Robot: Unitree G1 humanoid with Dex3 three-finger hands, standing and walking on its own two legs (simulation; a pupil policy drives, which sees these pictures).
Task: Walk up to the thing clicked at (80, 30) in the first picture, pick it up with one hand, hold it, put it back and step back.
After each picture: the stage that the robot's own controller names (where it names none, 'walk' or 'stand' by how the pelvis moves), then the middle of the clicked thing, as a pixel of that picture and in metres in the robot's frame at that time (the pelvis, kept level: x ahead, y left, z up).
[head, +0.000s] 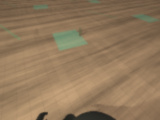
stand; (80, 32) +2.32 +0.42 -0.65
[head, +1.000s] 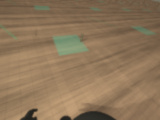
walk; (81, 38) +2.20 +0.26 -0.65
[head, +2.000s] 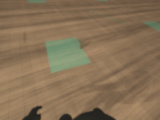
walk; (81, 44) +1.55 +0.19 -0.65
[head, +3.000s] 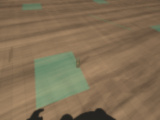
walk; (77, 62) +0.99 +0.19 -0.65
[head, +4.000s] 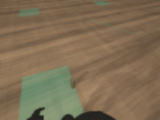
walk; (72, 83) +0.58 +0.22 -0.64
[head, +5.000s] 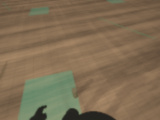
stand; (75, 93) +0.40 +0.19 -0.63
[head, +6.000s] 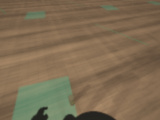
stand; (71, 100) +0.35 +0.18 -0.65
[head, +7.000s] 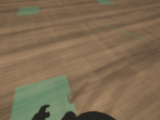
stand; (70, 99) +0.33 +0.20 -0.65
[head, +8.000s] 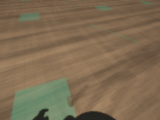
stand; (70, 102) +0.34 +0.20 -0.66
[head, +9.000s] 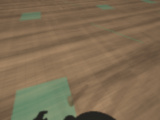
stand; (70, 101) +0.34 +0.20 -0.66
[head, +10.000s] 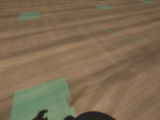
stand; (70, 102) +0.33 +0.20 -0.66
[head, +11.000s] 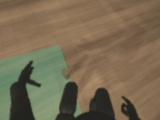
go down; (66, 74) +0.37 +0.22 -0.41
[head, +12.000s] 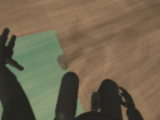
go down; (63, 64) +0.40 +0.24 -0.25
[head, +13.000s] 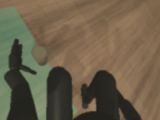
close in; (41, 58) +0.37 +0.28 -0.16
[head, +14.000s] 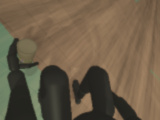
close; (26, 55) +0.38 +0.29 -0.15
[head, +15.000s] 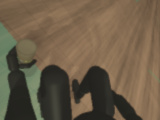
lift; (26, 55) +0.37 +0.29 -0.15
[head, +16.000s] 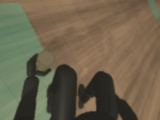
lift; (43, 64) +0.31 +0.27 -0.12
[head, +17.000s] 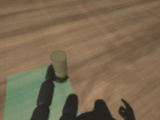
lift; (61, 69) +0.32 +0.19 +0.08
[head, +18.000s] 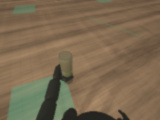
hold; (67, 69) +0.33 +0.16 +0.08
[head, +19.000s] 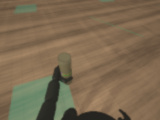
hold; (66, 70) +0.32 +0.17 +0.07
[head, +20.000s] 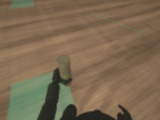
crouch; (65, 72) +0.32 +0.17 +0.04
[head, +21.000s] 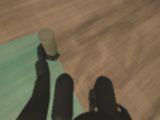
lower; (51, 48) +0.45 +0.24 -0.02
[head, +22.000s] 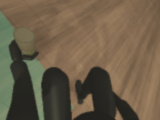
lower; (27, 47) +0.42 +0.30 -0.12
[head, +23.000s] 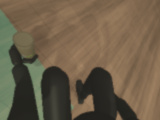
lower; (27, 50) +0.40 +0.31 -0.14
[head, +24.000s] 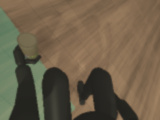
lower; (30, 51) +0.40 +0.30 -0.13
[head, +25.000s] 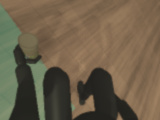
lower; (31, 51) +0.40 +0.30 -0.13
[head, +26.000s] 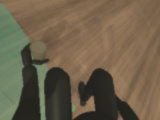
open; (39, 54) +0.40 +0.27 -0.15
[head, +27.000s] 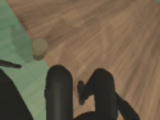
stand; (39, 52) +0.39 +0.28 -0.16
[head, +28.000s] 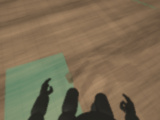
walk; (69, 78) +0.40 +0.21 -0.47
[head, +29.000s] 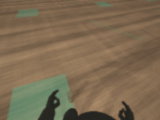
stand; (70, 97) +0.37 +0.19 -0.60
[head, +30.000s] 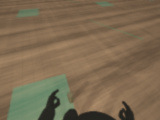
stand; (70, 98) +0.36 +0.19 -0.60
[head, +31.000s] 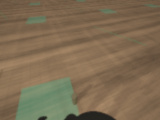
stand; (74, 99) +0.40 +0.18 -0.65
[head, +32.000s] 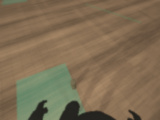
walk; (73, 84) +0.42 +0.19 -0.62
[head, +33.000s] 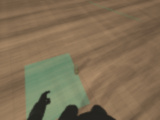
walk; (76, 69) +0.66 +0.19 -0.62
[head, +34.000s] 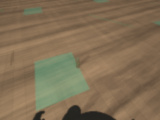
stand; (77, 62) +0.97 +0.28 -0.63
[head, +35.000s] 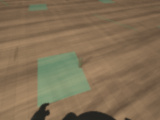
stand; (80, 62) +0.99 +0.19 -0.65
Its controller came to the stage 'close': yes
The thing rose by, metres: 0.72
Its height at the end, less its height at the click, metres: +0.00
